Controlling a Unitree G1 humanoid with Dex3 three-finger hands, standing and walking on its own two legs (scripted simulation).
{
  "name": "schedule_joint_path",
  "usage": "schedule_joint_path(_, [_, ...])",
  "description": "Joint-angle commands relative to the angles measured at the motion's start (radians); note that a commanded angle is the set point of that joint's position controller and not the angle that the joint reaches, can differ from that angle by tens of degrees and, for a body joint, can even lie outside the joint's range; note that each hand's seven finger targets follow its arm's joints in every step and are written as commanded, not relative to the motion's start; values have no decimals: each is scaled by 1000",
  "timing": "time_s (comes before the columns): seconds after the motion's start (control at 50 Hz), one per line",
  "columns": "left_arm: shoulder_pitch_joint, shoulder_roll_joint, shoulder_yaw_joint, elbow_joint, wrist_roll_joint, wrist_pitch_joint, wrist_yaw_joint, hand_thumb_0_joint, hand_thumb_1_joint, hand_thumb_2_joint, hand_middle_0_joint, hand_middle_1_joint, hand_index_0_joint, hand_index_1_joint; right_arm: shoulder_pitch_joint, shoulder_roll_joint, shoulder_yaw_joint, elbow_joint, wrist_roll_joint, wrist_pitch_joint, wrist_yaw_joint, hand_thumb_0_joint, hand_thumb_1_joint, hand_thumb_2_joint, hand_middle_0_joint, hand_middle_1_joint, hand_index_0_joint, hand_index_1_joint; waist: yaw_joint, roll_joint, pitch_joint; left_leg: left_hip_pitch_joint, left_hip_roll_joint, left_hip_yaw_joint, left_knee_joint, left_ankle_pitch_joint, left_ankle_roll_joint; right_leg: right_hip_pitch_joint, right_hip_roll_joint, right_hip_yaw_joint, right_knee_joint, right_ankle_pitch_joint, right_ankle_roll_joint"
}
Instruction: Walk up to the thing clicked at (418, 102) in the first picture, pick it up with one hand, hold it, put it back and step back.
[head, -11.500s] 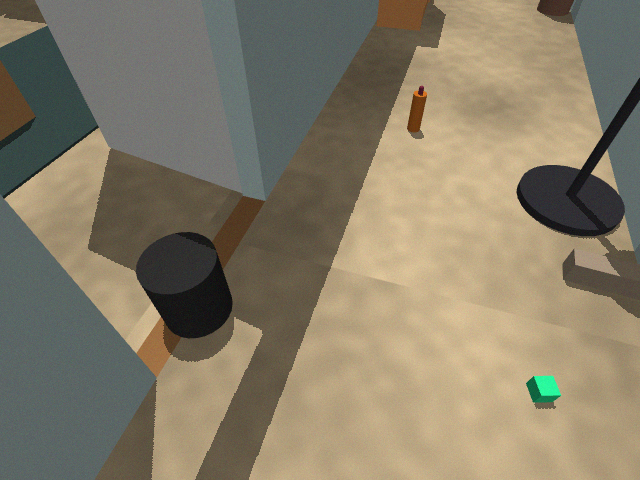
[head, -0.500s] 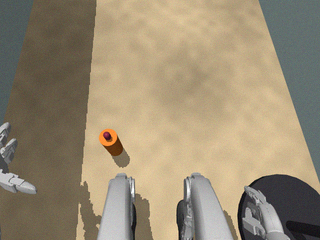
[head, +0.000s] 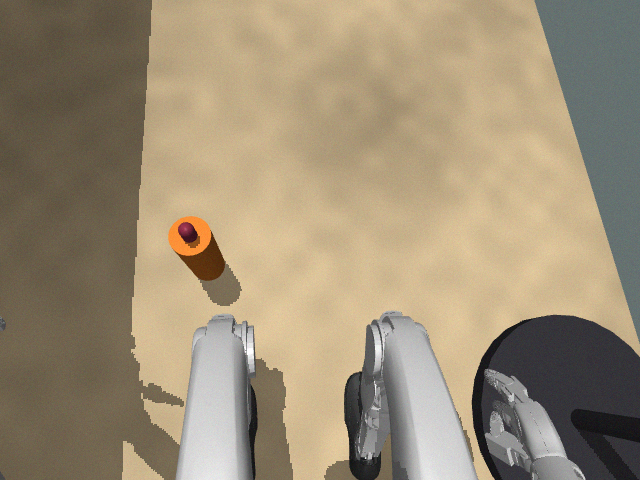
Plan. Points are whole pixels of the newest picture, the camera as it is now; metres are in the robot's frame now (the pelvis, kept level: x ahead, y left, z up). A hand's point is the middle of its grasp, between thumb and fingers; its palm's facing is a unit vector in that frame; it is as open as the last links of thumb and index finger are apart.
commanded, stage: go down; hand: left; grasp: from the side
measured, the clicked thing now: (198, 249) +0.46 +0.22 -0.34
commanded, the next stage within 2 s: approach in 0.76 s
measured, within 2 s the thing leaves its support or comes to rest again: neither
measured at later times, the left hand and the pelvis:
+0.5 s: hand out of the picture +0.37 +0.40 -0.05, palm faces +0.16 -0.98 -0.09, open 17.6 cm; pelvis -0.01 +0.00 -0.05, yaw -1 degrees
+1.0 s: hand out of the picture +0.39 +0.41 -0.06, palm faces +0.16 -0.99 -0.07, open 17.6 cm; pelvis -0.01 +0.00 -0.07, yaw -1 degrees
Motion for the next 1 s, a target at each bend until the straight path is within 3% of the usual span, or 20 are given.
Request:
schedule_joint_path(0.0, [-199, 393, 75, -162, -43, -69, -21, 0, -562, 20, -57, -11, -45, -18, 100, -223, -75, -60, -3, -38, -19, 0, -921, -907, 199, 299, 200, 299, 26, 196, -547, 419, -20, -10, -247, 150, 19, 210, 27, 3, -156, 116, -50])
schedule_joint_path(0.04, [-220, 399, 75, -146, -41, -70, -33, 0, -572, 27, -57, -20, -46, -27, 110, -226, -72, -53, -6, -38, -19, 0, -921, -908, 199, 300, 200, 300, 20, 197, -561, 411, -23, -4, -225, 157, 19, 212, 25, 2, -145, 123, -50])
schedule_joint_path(0.14, [-266, 477, 114, -172, -44, -73, -53, 0, -566, 37, -56, -24, -42, -34, 126, -237, -61, -42, -12, -36, -18, 0, -925, -909, 199, 300, 200, 300, 39, 238, -627, 431, -24, 0, -190, 232, 15, 212, 24, -2, -99, 168, -53])
schedule_joint_path(0.24, [-284, 516, 131, -154, -36, -57, -56, 0, -570, 41, -58, -24, -43, -36, 116, -241, -59, -46, -12, -32, -19, 0, -921, -908, 199, 300, 200, 300, 40, 220, -599, 357, -24, 9, -177, 132, 20, 197, 27, -2, -90, 102, -50])
schedule_joint_path(0.34, [-278, 518, 127, -128, -33, -43, -62, 0, -580, 43, -57, -35, -43, -45, 121, -241, -52, -46, -12, -28, -16, 0, -925, -909, 199, 300, 200, 300, 30, 225, -582, 324, -26, 10, -157, 143, 20, 177, 28, -11, -64, 109, -51])
schedule_joint_path(0.4, [-309, 494, 99, -115, -38, -40, -68, 0, -577, 43, -57, -29, -43, -39, 114, -242, -55, -49, -9, -28, -15, 0, -919, -908, 199, 300, 200, 300, 14, 210, -531, 286, -22, 8, -152, 83, 25, 144, 30, -11, -68, 70, -48])
schedule_joint_path(0.48, [-320, 505, 106, -106, -41, -43, -76, 0, -583, 43, -55, -33, -44, -42, 123, -251, -54, -49, -10, -32, -13, 0, -919, -907, 199, 300, 200, 300, 7, 223, -544, 298, -22, 1, -140, 92, 23, 127, 29, -18, -48, 79, -48])
schedule_joint_path(0.54, [-348, 539, 119, -134, -37, -47, -78, 0, -593, 42, -58, -34, -44, -44, 127, -253, -51, -50, -8, -31, -12, 0, -921, -908, 199, 300, 200, 300, 18, 234, -576, 320, -23, -6, -133, 116, 20, 112, 28, -21, -30, 93, -51])
schedule_joint_path(0.62, [-341, 538, 121, -124, -37, -44, -81, 0, -594, 56, -57, -41, -43, -52, 136, -259, -49, -45, -11, -28, -11, 0, -916, -908, 199, 300, 200, 300, 18, 263, -579, 342, -22, -10, -128, 140, 14, 94, 26, -24, -9, 112, -54])
schedule_joint_path(0.72, [-349, 567, 135, -123, -34, -43, -75, 0, -588, 55, -58, -36, -42, -49, 127, -258, -44, -50, -9, -24, -8, 0, -918, -908, 199, 300, 200, 300, 23, 252, -566, 304, -24, -7, -124, 101, 20, 87, 27, -25, -5, 83, -52])
schedule_joint_path(0.82, [-347, 560, 133, -106, -39, -41, -84, 0, -571, 62, -56, -43, -40, -55, 133, -259, -42, -48, -11, -24, -6, 0, -917, -908, 199, 300, 200, 300, 11, 246, -555, 284, -27, 4, -101, 111, 22, 95, 28, -22, -10, 88, -51])
schedule_joint_path(0.84, [-352, 562, 136, -115, -38, -45, -86, 0, -587, 113, -75, -79, -37, -114, 138, -261, -41, -46, -11, -23, -6, 0, -925, -909, 200, 300, 200, 300, 10, 255, -560, 301, -25, -5, -103, 132, 19, 80, 26, -27, 4, 105, -52])
schedule_joint_path(0.86, [-376, 578, 134, -117, -38, -48, -89, 0, -611, 33, -85, -44, -57, -67, 127, -261, -39, -47, -10, -21, -6, 0, -905, -903, 198, 300, 199, 300, 7, 252, -548, 288, -23, -7, -100, 110, 21, 64, 27, -25, 4, 87, -52])
schedule_joint_path(0.92, [-357, 511, 117, -24, -58, -68, -103, 0, -608, 5, -81, -44, -56, -64, 115, -264, -29, -46, -12, -27, -2, 0, -914, -905, 198, 300, 199, 300, -28, 204, -454, 224, -22, -18, -74, 71, 25, 20, 30, -37, 18, 61, -48])
schedule_joint_path(0.98, [-374, 476, 107, 40, -89, -120, -120, 0, -611, 0, -84, -46, -58, -68, 119, -263, -12, -43, -23, -37, 5, 0, -914, -905, 198, 300, 199, 300, -60, 145, -442, 157, -27, -5, -6, 95, 30, 44, 37, -42, 30, 77, -42])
